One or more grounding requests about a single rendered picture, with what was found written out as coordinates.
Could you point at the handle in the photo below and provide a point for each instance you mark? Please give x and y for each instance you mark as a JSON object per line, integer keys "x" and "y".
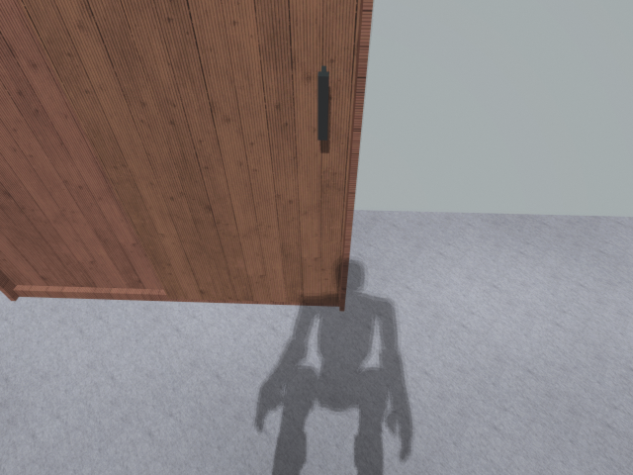
{"x": 322, "y": 104}

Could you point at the wardrobe door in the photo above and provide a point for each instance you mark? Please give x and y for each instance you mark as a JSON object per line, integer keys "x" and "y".
{"x": 203, "y": 115}
{"x": 61, "y": 222}

